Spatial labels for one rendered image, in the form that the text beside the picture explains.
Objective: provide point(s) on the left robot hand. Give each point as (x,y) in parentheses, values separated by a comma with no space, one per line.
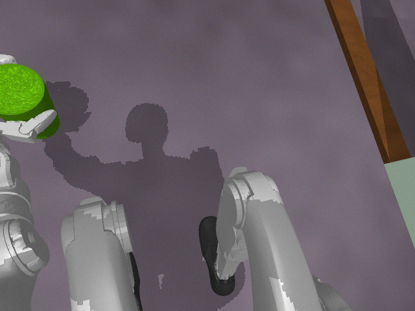
(21,130)

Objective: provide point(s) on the cup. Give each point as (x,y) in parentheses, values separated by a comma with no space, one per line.
(23,95)

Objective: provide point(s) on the left robot foot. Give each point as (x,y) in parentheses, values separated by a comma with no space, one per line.
(137,282)

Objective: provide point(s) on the left robot arm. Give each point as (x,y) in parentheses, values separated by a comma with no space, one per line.
(23,253)

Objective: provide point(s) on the right robot hand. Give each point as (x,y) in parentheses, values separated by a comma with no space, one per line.
(330,299)

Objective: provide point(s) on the right robot foot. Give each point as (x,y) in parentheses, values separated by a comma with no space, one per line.
(208,244)

